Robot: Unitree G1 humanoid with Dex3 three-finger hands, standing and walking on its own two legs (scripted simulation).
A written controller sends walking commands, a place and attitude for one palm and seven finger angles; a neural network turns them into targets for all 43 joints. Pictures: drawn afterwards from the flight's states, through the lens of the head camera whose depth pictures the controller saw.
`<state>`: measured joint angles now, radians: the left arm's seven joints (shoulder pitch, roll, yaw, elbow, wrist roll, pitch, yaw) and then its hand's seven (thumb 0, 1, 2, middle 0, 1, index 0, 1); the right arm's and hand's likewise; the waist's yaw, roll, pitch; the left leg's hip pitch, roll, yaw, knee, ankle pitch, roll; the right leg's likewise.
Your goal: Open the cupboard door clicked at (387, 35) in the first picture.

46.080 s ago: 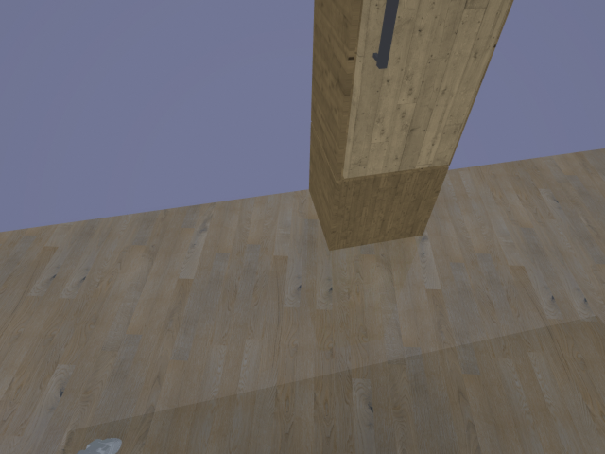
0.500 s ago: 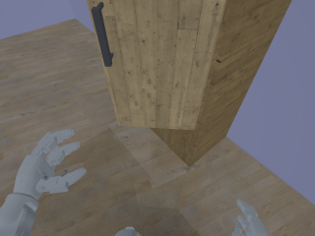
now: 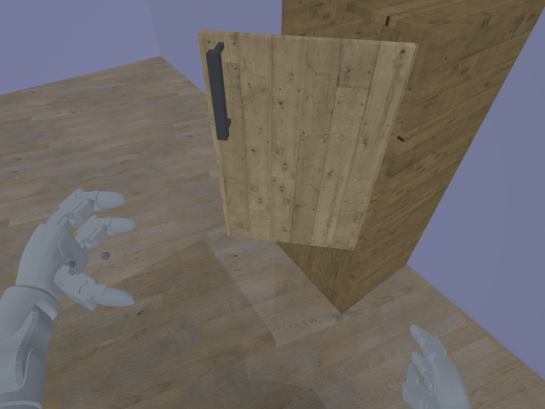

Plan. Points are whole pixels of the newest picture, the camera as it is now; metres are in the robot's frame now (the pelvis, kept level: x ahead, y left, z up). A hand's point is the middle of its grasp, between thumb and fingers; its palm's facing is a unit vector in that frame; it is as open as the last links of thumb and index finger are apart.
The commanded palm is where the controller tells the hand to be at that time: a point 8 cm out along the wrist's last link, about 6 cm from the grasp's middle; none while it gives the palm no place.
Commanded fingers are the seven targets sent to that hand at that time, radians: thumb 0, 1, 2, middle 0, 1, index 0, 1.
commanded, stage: raise the hand with hooked fingers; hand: left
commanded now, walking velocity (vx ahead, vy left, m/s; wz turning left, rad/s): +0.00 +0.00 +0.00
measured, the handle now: (221, 93) +0.63 +0.17 +0.16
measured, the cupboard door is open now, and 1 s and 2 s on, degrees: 46 46 46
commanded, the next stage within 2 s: move the hooked fingers beside the handle in 0.86 s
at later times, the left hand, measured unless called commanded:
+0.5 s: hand (88, 203) +0.29 +0.26 +0.19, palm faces +0.00 -1.00 -0.06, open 14.0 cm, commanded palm +0.26 +0.30 +0.19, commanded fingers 0.00 -0.50 0.30 -0.30 -1.20 -0.30 -1.20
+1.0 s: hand (103, 203) +0.30 +0.25 +0.18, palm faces +0.01 -1.00 -0.05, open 14.0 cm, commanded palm +0.28 +0.30 +0.19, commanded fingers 0.00 -0.50 0.30 -0.30 -1.20 -0.30 -1.20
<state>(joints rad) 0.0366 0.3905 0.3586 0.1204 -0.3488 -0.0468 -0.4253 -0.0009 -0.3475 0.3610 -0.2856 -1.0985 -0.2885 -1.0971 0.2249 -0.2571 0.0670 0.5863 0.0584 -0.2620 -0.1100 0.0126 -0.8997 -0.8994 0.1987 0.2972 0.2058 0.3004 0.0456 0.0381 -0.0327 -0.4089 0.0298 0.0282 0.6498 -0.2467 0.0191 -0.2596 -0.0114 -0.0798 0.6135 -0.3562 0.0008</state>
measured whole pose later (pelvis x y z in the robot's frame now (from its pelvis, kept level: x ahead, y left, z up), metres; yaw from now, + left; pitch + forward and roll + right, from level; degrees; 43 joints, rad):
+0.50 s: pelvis +0.00 -0.02 +0.01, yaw +0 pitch -2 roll -1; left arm -0.20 0.51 0.45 0.29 -0.36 0.10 -0.52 -0.01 -0.50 0.30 -0.30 -1.20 -0.30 -1.20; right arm 0.25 -0.28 0.08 0.61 0.08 -0.22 -0.11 0.01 -0.90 -0.90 0.20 0.30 0.21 0.30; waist 0.04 0.06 -0.02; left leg -0.31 0.04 0.02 0.52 -0.18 0.00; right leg -0.17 0.00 -0.09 0.50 -0.30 -0.02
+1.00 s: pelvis +0.01 -0.02 +0.01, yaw +0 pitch -1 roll +0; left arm -0.18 0.47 0.44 0.26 -0.35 0.10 -0.50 -0.01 -0.50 0.30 -0.30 -1.20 -0.30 -1.20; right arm 0.23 -0.28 0.07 0.60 0.08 -0.20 -0.12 0.01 -0.90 -0.90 0.20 0.30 0.21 0.30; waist 0.05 0.06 -0.03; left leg -0.30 0.04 0.02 0.52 -0.20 -0.01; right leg -0.17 0.01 -0.08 0.51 -0.32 -0.03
